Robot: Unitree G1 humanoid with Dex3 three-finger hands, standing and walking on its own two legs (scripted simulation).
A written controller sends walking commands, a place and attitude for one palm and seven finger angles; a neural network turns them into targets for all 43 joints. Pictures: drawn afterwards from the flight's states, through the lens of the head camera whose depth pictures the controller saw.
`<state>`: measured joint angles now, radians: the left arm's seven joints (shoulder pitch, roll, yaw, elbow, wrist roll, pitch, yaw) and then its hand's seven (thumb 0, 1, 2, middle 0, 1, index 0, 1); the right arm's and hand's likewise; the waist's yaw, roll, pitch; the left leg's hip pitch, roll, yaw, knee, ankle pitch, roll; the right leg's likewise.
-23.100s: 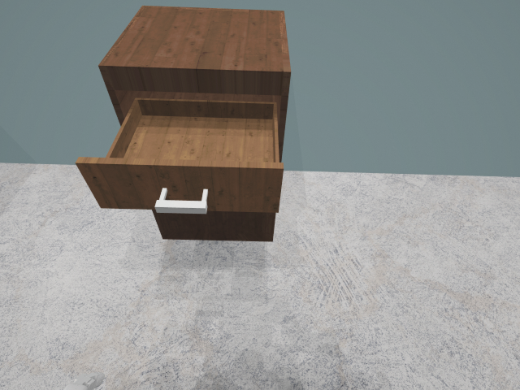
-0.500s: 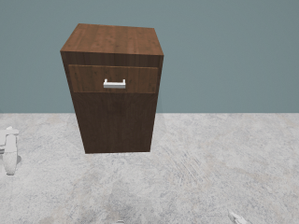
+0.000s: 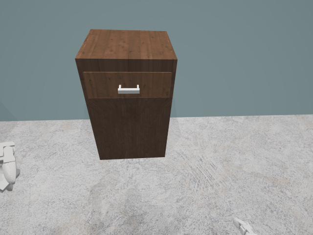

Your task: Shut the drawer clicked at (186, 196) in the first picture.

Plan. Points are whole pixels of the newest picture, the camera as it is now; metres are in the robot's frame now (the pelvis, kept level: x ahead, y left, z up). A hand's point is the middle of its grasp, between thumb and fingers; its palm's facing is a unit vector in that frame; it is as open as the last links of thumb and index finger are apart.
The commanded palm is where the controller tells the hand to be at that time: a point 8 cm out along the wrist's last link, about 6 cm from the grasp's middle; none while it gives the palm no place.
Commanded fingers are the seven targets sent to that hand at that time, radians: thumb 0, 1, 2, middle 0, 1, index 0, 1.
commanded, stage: stop stepping back and stand still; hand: left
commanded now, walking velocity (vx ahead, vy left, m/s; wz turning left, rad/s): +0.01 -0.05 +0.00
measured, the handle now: (128, 88) +0.86 +0.22 -0.10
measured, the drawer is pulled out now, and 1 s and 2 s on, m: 0.00 0.00 0.00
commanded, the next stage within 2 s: let the arm hang, fingers relaxed in 0.28 s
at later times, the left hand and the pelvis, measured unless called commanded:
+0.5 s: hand (43, 204) +0.18 +0.29 +0.00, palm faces +0.17 -0.86 -0.49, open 3.1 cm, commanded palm none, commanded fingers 0.00 0.90 0.90 -1.12 -1.30 -1.12 -1.30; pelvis -0.01 +0.04 -0.01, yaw +2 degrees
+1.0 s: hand out of the picture -0.08 +0.27 -0.17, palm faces +0.08 -0.95 -0.29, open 5.8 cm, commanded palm none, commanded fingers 0.00 0.90 0.90 -0.20 -0.30 -0.20 -0.30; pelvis -0.03 +0.04 +0.00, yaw +4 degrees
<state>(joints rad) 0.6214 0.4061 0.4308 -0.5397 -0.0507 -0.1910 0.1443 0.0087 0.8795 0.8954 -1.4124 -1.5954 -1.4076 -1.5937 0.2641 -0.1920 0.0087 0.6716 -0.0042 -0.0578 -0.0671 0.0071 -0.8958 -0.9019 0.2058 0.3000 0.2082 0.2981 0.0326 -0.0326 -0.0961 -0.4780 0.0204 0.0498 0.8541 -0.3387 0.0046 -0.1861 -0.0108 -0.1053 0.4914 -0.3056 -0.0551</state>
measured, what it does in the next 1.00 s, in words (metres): steps on the spot: left foot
